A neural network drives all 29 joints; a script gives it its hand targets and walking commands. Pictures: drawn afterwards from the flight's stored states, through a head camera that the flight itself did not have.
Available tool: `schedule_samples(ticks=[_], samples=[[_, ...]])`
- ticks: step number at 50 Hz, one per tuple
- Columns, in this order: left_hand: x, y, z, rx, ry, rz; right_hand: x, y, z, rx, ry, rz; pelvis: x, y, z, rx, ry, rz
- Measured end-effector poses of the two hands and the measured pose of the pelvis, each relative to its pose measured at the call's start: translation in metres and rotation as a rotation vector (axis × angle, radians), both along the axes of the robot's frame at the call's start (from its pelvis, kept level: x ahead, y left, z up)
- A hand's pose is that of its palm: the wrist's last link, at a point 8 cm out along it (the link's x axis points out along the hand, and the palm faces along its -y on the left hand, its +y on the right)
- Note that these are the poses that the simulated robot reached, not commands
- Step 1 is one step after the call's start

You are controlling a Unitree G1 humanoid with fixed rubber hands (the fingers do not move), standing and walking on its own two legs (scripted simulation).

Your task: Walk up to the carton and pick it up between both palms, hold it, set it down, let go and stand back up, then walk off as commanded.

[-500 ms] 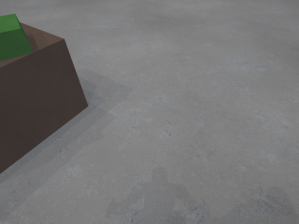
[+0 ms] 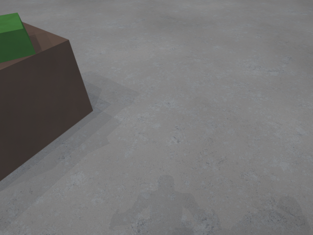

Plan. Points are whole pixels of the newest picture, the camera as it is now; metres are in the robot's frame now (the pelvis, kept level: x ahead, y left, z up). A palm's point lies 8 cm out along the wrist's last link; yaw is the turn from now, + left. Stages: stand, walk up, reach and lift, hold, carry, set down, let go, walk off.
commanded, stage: stand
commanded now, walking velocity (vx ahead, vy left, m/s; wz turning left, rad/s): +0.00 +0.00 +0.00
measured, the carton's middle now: (0, 37) +1.17 +1.02 -0.02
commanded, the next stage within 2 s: walk up in 0.32 s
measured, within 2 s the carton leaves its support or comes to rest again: neither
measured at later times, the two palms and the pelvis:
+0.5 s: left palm out of the picture +0.07 +0.31 -0.11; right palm out of the picture +0.09 -0.29 -0.11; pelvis +0.00 +0.00 +0.00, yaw +0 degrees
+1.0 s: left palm out of the picture +0.06 +0.46 -0.12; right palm (225, 197) +0.28 -0.17 -0.09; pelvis +0.09 +0.10 -0.02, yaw +23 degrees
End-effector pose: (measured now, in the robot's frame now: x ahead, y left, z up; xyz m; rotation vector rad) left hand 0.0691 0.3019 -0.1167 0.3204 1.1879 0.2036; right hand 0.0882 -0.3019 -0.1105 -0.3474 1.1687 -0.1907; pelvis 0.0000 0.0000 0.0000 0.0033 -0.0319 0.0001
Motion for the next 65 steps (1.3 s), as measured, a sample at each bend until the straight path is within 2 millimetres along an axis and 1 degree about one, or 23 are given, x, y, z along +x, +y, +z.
schedule_samples(ticks=[8, 17, 26, 28, 30, 33, 35, 37, 40, 42, 44, 47, 50, 52, 55, 57, 59, 62, 63, 65], samples=[[-0.005, 0.000, -0.003, -0.003, 0.023, -0.015, -0.002, 0.004, -0.001, 0.005, 0.007, -0.001, 0.000, 0.001, 0.000, -0.003, 0.004, 0.001], [0.002, 0.004, 0.000, 0.002, 0.008, -0.006, -0.006, 0.010, -0.004, 0.015, 0.023, -0.005, 0.001, 0.003, 0.000, 0.000, 0.001, -0.003], [0.004, 0.008, 0.002, 0.014, 0.008, -0.008, 0.001, 0.009, -0.002, 0.013, 0.000, 0.000, 0.002, 0.004, 0.000, -0.002, 0.002, 0.005], [0.005, 0.013, 0.004, 0.015, -0.036, 0.017, 0.005, 0.007, -0.002, 0.027, 0.005, 0.020, 0.002, 0.005, -0.002, -0.012, 0.006, 0.043], [0.002, 0.025, 0.009, 0.036, -0.098, 0.056, 0.014, 0.006, 0.000, 0.024, 0.033, 0.074, 0.004, 0.006, -0.005, -0.018, 0.012, 0.084], [-0.012, 0.051, 0.016, 0.084, -0.145, 0.112, 0.041, 0.010, 0.009, 0.011, 0.039, 0.153, 0.010, 0.014, -0.006, -0.026, 0.016, 0.142], [-0.022, 0.070, 0.018, 0.115, -0.145, 0.137, 0.067, 0.016, 0.016, 0.004, 0.014, 0.195, 0.015, 0.022, -0.007, -0.033, 0.014, 0.177], [-0.031, 0.090, 0.019, 0.138, -0.140, 0.163, 0.096, 0.027, 0.024, -0.008, -0.021, 0.240, 0.022, 0.032, -0.010, -0.041, 0.009, 0.214], [-0.038, 0.122, 0.013, 0.153, -0.146, 0.212, 0.140, 0.051, 0.029, -0.030, -0.080, 0.306, 0.037, 0.054, -0.019, -0.049, 0.004, 0.272], [-0.039, 0.142, 0.003, 0.160, -0.153, 0.236, 0.166, 0.070, 0.027, -0.051, -0.128, 0.334, 0.047, 0.073, -0.030, -0.034, 0.001, 0.294], [-0.036, 0.155, -0.005, 0.150, -0.146, 0.263, 0.181, 0.089, 0.024, -0.052, -0.173, 0.338, 0.057, 0.086, -0.037, -0.011, -0.006, 0.317], [-0.022, 0.159, -0.004, 0.112, -0.168, 0.288, 0.185, 0.115, 0.022, -0.026, -0.150, 0.347, 0.073, 0.096, -0.029, -0.007, -0.009, 0.367], [-0.009, 0.155, 0.001, 0.076, -0.187, 0.301, 0.190, 0.136, 0.020, -0.005, -0.101, 0.379, 0.092, 0.104, -0.019, 0.006, -0.006, 0.405], [-0.005, 0.151, 0.004, 0.056, -0.175, 0.313, 0.201, 0.149, 0.017, 0.013, -0.081, 0.412, 0.105, 0.108, -0.016, 0.010, -0.006, 0.429], [-0.003, 0.144, 0.007, 0.043, -0.136, 0.338, 0.226, 0.165, 0.012, 0.042, -0.078, 0.456, 0.128, 0.114, -0.013, 0.015, -0.007, 0.458], [0.000, 0.141, 0.010, 0.048, -0.114, 0.368, 0.248, 0.173, 0.008, 0.059, -0.085, 0.487, 0.146, 0.116, -0.013, 0.021, -0.006, 0.480], [0.005, 0.139, 0.014, 0.065, -0.109, 0.405, 0.276, 0.178, 0.003, 0.066, -0.091, 0.523, 0.167, 0.116, -0.015, 0.024, -0.007, 0.504], [0.011, 0.138, 0.016, 0.121, -0.129, 0.467, 0.331, 0.185, -0.008, 0.054, -0.108, 0.596, 0.201, 0.115, -0.027, 0.020, -0.011, 0.543], [0.011, 0.137, 0.017, 0.145, -0.136, 0.490, 0.350, 0.189, -0.012, 0.042, -0.111, 0.621, 0.210, 0.115, -0.030, 0.009, -0.015, 0.558], [0.006, 0.131, 0.021, 0.172, -0.133, 0.546, 0.386, 0.202, -0.012, 0.026, -0.111, 0.669, 0.225, 0.117, -0.030, 0.001, -0.011, 0.590]])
